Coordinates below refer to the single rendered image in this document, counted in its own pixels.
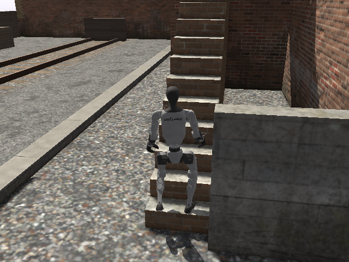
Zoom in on right robot thigh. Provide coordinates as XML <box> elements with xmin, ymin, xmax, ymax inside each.
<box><xmin>182</xmin><ymin>151</ymin><xmax>197</xmax><ymax>179</ymax></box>

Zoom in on right robot forearm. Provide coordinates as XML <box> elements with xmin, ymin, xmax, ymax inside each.
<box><xmin>196</xmin><ymin>130</ymin><xmax>204</xmax><ymax>142</ymax></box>

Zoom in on left robot shin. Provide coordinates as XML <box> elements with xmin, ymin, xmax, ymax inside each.
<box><xmin>157</xmin><ymin>169</ymin><xmax>164</xmax><ymax>204</ymax></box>

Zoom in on right robot upper arm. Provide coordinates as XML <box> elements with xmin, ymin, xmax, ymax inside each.
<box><xmin>184</xmin><ymin>109</ymin><xmax>201</xmax><ymax>138</ymax></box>

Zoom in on left robot hand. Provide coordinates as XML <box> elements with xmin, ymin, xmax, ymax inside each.
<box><xmin>146</xmin><ymin>143</ymin><xmax>159</xmax><ymax>153</ymax></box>

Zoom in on left robot forearm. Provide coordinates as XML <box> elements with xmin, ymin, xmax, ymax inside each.
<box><xmin>148</xmin><ymin>133</ymin><xmax>156</xmax><ymax>147</ymax></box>

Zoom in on left robot upper arm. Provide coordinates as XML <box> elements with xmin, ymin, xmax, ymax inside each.
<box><xmin>150</xmin><ymin>110</ymin><xmax>162</xmax><ymax>140</ymax></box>

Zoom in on right robot hand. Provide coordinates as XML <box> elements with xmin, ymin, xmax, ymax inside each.
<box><xmin>193</xmin><ymin>139</ymin><xmax>206</xmax><ymax>147</ymax></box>

